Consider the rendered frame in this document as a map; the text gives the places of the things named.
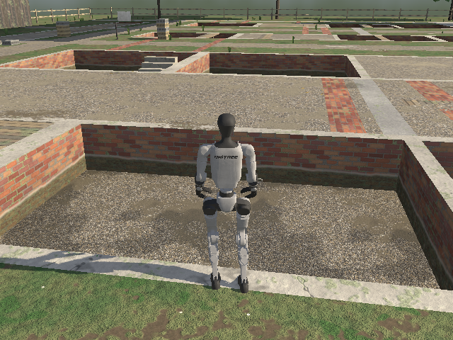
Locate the right robot upper arm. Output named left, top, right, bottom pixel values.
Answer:
left=241, top=144, right=256, bottom=183

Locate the left robot hand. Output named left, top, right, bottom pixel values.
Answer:
left=196, top=187, right=212, bottom=199

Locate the humanoid robot torso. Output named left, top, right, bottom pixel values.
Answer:
left=210, top=141, right=243, bottom=213

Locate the robot left forearm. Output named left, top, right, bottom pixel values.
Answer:
left=195, top=172, right=205, bottom=191

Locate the left robot upper arm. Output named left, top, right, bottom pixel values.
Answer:
left=196, top=144, right=212, bottom=182

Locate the right robot hand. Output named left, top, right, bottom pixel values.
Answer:
left=241, top=187, right=257, bottom=198

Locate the robot right thigh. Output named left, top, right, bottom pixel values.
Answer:
left=236, top=197, right=251, bottom=247

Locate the robot right forearm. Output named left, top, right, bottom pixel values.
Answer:
left=248, top=173, right=258, bottom=191

